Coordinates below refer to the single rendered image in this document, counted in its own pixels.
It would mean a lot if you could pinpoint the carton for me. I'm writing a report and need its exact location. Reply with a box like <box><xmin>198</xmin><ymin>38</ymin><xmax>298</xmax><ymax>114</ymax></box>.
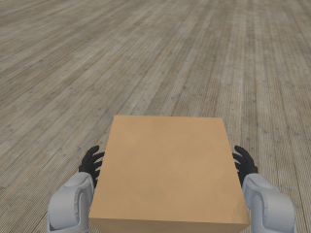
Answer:
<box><xmin>88</xmin><ymin>115</ymin><xmax>252</xmax><ymax>233</ymax></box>

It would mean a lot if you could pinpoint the robot right forearm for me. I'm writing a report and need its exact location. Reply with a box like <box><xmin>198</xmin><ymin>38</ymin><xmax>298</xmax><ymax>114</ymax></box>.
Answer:
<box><xmin>242</xmin><ymin>173</ymin><xmax>297</xmax><ymax>233</ymax></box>

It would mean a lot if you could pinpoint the right robot hand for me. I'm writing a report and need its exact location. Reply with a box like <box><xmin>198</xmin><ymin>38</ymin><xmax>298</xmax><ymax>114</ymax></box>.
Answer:
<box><xmin>232</xmin><ymin>146</ymin><xmax>259</xmax><ymax>188</ymax></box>

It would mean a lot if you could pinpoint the robot left forearm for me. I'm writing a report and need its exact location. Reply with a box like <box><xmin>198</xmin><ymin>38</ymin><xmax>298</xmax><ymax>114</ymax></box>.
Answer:
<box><xmin>47</xmin><ymin>172</ymin><xmax>94</xmax><ymax>233</ymax></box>

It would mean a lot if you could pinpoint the left robot hand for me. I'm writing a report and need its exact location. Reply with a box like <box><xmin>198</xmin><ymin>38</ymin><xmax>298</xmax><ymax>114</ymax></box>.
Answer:
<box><xmin>79</xmin><ymin>145</ymin><xmax>105</xmax><ymax>189</ymax></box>

